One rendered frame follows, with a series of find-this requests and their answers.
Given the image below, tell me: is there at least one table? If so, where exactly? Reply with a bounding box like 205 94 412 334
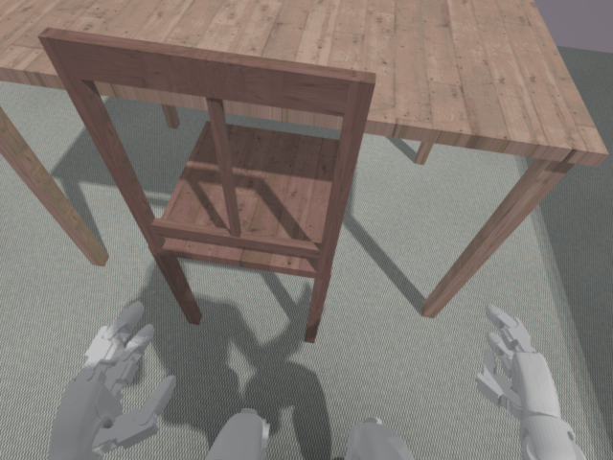
0 0 609 318

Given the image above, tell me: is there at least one robot thigh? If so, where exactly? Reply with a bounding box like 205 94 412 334
346 422 415 460
205 413 270 460

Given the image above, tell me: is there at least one robot left hand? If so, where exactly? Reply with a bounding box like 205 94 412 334
47 301 176 460

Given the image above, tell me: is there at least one robot right forearm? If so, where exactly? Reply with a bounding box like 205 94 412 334
519 415 587 460

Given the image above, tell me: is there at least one chair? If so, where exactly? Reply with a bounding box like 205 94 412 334
37 27 376 343

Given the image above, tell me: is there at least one right robot thigh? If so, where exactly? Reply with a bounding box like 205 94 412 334
346 422 415 460

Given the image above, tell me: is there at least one left robot thigh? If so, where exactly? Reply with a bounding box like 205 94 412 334
205 413 270 460

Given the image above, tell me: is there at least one robot right hand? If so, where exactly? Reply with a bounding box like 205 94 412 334
477 304 561 422

